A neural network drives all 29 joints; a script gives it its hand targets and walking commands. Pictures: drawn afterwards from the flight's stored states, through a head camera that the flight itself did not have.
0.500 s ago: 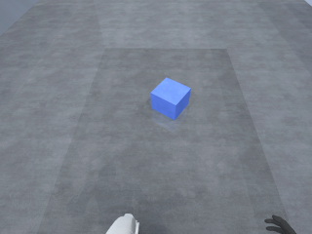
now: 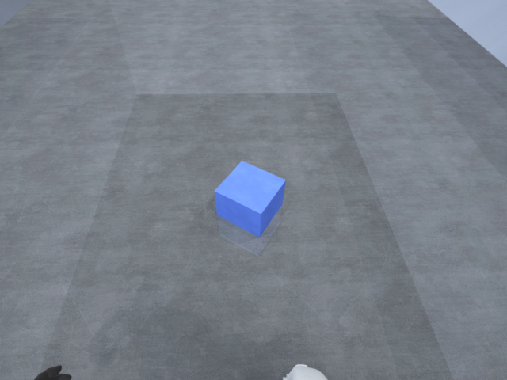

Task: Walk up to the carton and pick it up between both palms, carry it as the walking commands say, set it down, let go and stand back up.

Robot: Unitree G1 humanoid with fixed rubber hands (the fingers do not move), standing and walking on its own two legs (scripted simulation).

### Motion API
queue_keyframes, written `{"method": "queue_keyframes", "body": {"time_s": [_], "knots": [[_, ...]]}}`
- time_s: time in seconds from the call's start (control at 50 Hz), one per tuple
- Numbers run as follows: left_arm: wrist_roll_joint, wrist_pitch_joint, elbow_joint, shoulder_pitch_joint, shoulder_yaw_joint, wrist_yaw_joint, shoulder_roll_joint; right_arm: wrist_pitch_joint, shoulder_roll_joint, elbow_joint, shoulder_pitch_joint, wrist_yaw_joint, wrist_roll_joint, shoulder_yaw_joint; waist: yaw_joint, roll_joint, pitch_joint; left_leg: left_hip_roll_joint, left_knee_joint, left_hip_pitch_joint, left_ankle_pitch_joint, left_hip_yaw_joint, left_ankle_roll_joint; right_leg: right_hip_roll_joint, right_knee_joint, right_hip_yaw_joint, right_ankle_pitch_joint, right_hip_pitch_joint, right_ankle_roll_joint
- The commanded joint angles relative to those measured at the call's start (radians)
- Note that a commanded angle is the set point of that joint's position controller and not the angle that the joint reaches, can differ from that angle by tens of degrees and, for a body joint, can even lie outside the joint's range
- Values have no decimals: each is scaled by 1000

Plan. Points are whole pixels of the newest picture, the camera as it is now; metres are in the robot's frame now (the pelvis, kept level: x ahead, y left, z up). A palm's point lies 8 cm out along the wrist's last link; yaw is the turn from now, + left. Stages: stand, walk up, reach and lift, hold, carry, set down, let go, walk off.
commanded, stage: walk up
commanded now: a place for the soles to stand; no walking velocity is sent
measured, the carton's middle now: (250, 198) +1.00 -0.03 -0.67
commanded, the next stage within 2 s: none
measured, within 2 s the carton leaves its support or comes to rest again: neither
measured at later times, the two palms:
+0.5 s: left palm (54, 350) +0.20 +0.32 -0.09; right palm (410, 262) +0.34 -0.33 -0.07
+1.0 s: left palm (92, 258) +0.34 +0.29 -0.04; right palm (416, 231) +0.43 -0.38 -0.09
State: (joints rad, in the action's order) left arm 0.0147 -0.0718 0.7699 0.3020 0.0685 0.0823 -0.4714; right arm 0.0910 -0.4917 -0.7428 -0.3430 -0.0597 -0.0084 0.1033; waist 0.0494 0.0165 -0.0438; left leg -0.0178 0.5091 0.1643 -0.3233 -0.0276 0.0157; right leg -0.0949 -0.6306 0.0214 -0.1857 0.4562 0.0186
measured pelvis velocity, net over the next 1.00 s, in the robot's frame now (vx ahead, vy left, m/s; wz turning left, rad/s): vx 0.32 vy -0.05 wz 0.01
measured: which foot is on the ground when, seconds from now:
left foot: down 0.00-0.06, up 0.08-0.44, down 0.46-0.84, up 0.86-1.00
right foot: up 0.00-0.02, down 0.04-0.48, up 0.50-0.80, down 0.82-1.00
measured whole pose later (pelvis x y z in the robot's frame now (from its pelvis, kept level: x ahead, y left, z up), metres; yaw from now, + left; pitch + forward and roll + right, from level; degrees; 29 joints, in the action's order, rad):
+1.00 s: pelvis +0.32 -0.05 +0.00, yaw +1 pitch -3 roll +0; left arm 0.01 -0.12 0.76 0.42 0.06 0.02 -0.45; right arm 0.04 -0.48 -0.74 -0.28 -0.07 -0.01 0.09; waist -0.03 -0.08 -0.05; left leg -0.01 0.97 0.48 -0.31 0.06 0.02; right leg -0.02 -0.50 0.05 -0.22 0.24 0.03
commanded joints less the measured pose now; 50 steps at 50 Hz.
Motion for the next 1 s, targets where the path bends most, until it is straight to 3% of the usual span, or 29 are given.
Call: {"method": "queue_keyframes", "body": {"time_s": [0.0,0.02,0.04,0.06,0.08,0.12,0.18,0.24,0.28,0.36,0.4,0.42,0.44,0.46,0.5,0.54,0.6,0.64,0.7,0.74,0.76,0.78,0.8,0.82,0.84,0.86,0.9,0.94,0.98], "knots": [[15,-42,2,169,75,-23,-219,12,-140,79,50,6,2,22,-137,87,53,-77,235,323,-32,76,107,-6,186,-95,-187,-428,65],[18,-53,-12,225,96,-38,-316,14,-64,98,3,10,5,-1,-148,349,98,29,577,500,-193,-11,51,-254,319,-499,-415,-532,150],[2,-52,-31,212,92,-40,-344,4,-138,82,21,19,0,17,-133,197,14,50,666,600,-211,90,41,-352,396,-706,-422,-486,210],[-18,-51,-32,152,88,-39,-310,-5,-184,61,16,29,-5,30,-112,107,-17,-1,678,559,-152,143,42,-322,365,-637,-296,-424,217],[-22,-52,-63,96,72,-44,-249,0,-188,42,10,30,2,24,-90,79,-49,-23,628,546,-83,145,33,-259,348,-476,-108,-401,211],[-16,-53,-56,96,66,-55,-237,-2,-145,29,-11,23,22,24,-63,133,-24,-36,533,472,-36,118,9,-197,309,-270,160,-386,184],[-13,-53,-60,117,58,-53,-218,-14,-116,47,56,5,15,11,-84,157,-3,-24,393,380,3,44,-8,-159,308,-160,366,-336,202],[-18,-45,-68,130,55,-55,-212,-23,-93,66,114,-11,4,9,-100,134,44,-20,268,368,59,22,-5,-129,285,-108,336,-397,186],[-17,-41,-79,141,56,-52,-225,-23,-87,83,167,-14,-5,8,-108,138,35,-23,188,341,81,5,2,-151,298,-117,270,-365,193],[-20,-34,-106,73,52,-49,-238,-16,-87,68,150,-13,-1,14,-59,119,47,-15,24,135,176,-21,16,-171,240,-101,142,-235,173],[-21,-31,-105,108,23,-53,-179,-6,-124,17,27,-1,-9,31,-1,-51,117,25,-52,-97,116,-13,69,-96,-8,-36,194,-149,124],[-29,-32,-116,118,7,-55,-124,0,-188,16,-63,9,-30,54,57,-195,153,-158,-162,-248,-36,251,160,4,-310,54,66,45,61],[-21,-31,-137,130,7,-58,-101,6,-223,37,-95,19,-26,60,57,-289,146,-350,-232,-334,-136,591,230,101,-480,5,-317,258,30],[-6,-24,-126,138,27,-67,-176,7,-244,70,-29,24,-1,65,27,-158,63,-398,-240,-211,-191,657,273,76,-561,-105,-307,289,30],[-7,-18,-84,159,30,-59,-202,9,-207,58,54,25,21,55,-19,-52,-6,-325,-253,-40,-121,475,259,12,-493,-94,-213,184,25],[-14,-12,-45,210,32,-44,-190,6,-177,66,86,21,9,43,-49,-121,-21,-213,-268,93,-109,277,197,14,-354,-47,-193,70,11],[-10,-7,-59,166,33,-35,-164,1,-199,79,73,9,-6,49,-41,-240,-34,-210,-286,167,-198,237,219,7,-204,-12,-168,16,-3],[-3,-11,-54,137,31,-28,-152,-3,-197,83,94,0,-6,49,-40,-251,-37,-188,-271,191,-212,206,212,16,-104,9,-128,-28,-4],[0,-19,-38,122,44,-26,-149,-12,-203,100,116,-6,-6,53,-49,-189,1,-190,-229,274,-264,198,197,48,-21,48,-59,-181,5],[3,-31,-13,178,47,-33,-163,-22,-175,106,122,-8,-8,42,-76,-137,16,-144,-121,328,-317,161,164,83,45,63,-44,-299,4],[5,-41,0,233,56,-44,-185,-28,-146,109,106,-8,-6,31,-107,-54,42,-112,17,358,-316,141,138,94,87,36,-110,-373,16],[20,-49,9,298,75,-59,-230,-33,-88,115,94,-7,-3,12,-154,150,28,-43,287,495,-329,72,95,-37,239,-189,-351,-437,57],[18,-59,-29,286,85,-68,-315,-32,-60,126,62,-4,-4,-1,-126,252,-16,48,540,638,-248,39,39,-303,424,-655,-651,-414,163],[5,-62,-57,205,90,-75,-344,-32,-136,112,93,9,-10,18,-113,120,-94,6,610,665,-187,154,36,-362,448,-714,-662,-334,229],[-10,-60,-65,155,84,-73,-307,-35,-196,97,78,10,-12,36,-96,41,-110,-26,598,622,-106,166,29,-310,444,-623,-608,-302,230],[-20,-64,-69,143,76,-77,-268,-35,-190,71,49,9,-5,35,-76,21,-107,-26,553,597,-31,191,24,-256,438,-522,-504,-310,200],[-14,-63,-55,122,67,-79,-253,-38,-172,32,0,4,8,44,-44,110,-92,-35,485,490,43,143,-2,-180,431,-335,-319,-270,149],[-12,-62,-63,112,63,-70,-232,-42,-155,30,3,-13,7,36,-51,164,-74,-40,428,420,68,92,-18,-155,430,-234,-204,-229,166],[-10,-59,-67,127,65,-70,-219,-46,-129,40,55,-24,2,27,-65,123,-58,-40,343,381,84,73,-24,-153,413,-197,-162,-238,177]]}}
